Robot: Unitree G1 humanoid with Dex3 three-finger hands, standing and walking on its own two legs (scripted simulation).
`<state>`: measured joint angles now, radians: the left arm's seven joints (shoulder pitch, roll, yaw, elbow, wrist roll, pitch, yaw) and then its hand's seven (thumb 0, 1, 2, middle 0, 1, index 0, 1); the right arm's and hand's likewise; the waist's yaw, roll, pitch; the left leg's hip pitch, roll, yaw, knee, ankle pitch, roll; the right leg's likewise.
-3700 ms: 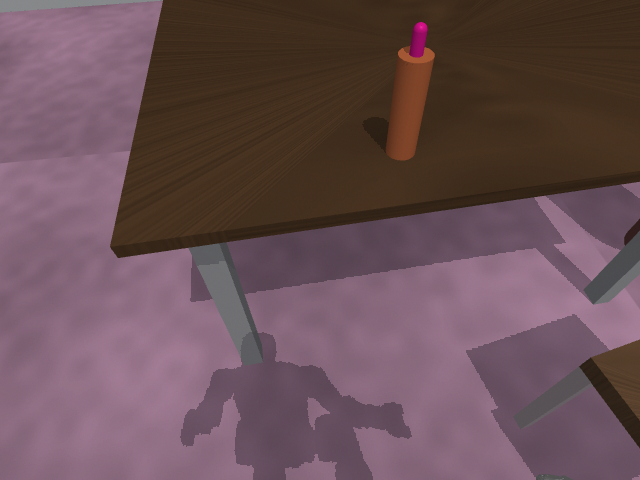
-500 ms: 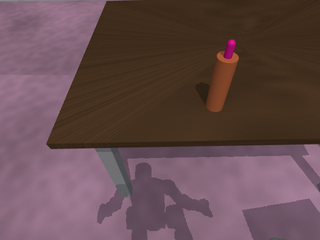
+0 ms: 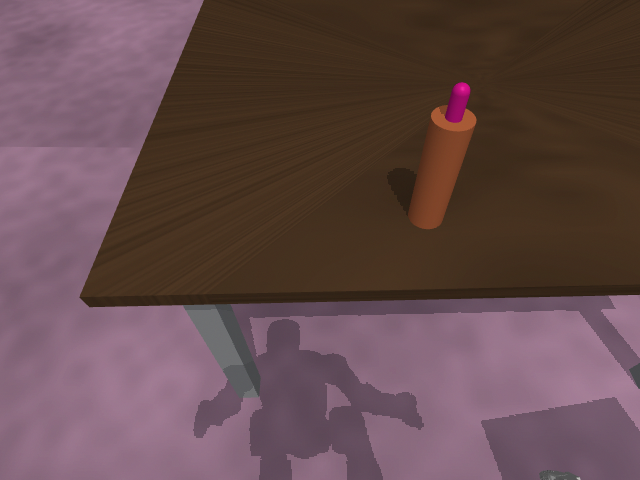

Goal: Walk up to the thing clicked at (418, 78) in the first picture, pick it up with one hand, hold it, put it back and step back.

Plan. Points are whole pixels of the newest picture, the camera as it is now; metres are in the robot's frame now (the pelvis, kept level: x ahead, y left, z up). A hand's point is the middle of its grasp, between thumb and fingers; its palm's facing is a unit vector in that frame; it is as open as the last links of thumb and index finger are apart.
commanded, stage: stand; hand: right
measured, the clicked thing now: (441, 160) +0.50 -0.16 +0.09
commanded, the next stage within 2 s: rise first in 1.92 s
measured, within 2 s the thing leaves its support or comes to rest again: neither
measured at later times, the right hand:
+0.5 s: hand out of the picture +0.09 -0.25 -0.16, palm faces -0.01 +0.94 -0.33, open 7.4 cm
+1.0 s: hand out of the picture +0.08 -0.26 -0.16, palm faces -0.01 +0.94 -0.34, open 7.4 cm
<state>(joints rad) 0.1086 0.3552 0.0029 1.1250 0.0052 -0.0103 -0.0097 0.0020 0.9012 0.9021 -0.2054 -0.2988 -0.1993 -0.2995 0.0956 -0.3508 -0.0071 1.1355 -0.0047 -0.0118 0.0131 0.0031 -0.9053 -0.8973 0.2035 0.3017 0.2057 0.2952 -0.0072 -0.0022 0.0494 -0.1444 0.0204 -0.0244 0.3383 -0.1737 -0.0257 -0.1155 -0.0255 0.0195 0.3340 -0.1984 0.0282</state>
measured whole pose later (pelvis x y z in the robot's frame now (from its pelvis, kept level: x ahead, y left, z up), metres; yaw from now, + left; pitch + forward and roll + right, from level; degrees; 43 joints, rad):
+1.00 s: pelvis +0.01 +0.00 +0.00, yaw +0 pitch -2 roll +0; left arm 0.12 0.35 0.00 1.11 0.01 0.00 -0.01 0.00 0.90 0.90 -0.21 -0.30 -0.20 -0.30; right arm 0.11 -0.35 0.00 1.12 0.00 -0.01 0.01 0.00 -0.91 -0.90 0.20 0.30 0.21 0.30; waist 0.00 0.00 0.05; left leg -0.11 0.03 -0.02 0.32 -0.18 -0.03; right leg -0.09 -0.02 0.02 0.32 -0.21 0.02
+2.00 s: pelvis +0.01 +0.00 +0.00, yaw +0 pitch -2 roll +0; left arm 0.13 0.36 0.00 1.11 0.01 0.00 -0.01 0.00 0.90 0.90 -0.21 -0.30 -0.20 -0.30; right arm 0.12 -0.35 0.00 1.12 0.00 -0.01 0.01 0.00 -0.90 -0.90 0.20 0.30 0.21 0.30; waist 0.00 0.00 0.05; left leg -0.11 0.02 -0.02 0.32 -0.18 -0.03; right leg -0.09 -0.02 0.02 0.32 -0.21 0.02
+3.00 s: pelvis +0.01 +0.00 -0.01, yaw -1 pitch -2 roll +0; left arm 0.28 0.23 0.13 0.56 -0.02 -0.08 0.05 -0.01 -0.55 0.05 -0.06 -0.05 -0.05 -0.06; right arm 0.46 -0.28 -0.21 -0.07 0.05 -0.14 -0.03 -0.01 0.59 -0.03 0.04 0.06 0.05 0.05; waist -0.04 -0.03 0.02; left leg -0.15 0.03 -0.01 0.43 -0.25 -0.03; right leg -0.12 -0.02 0.03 0.43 -0.27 0.02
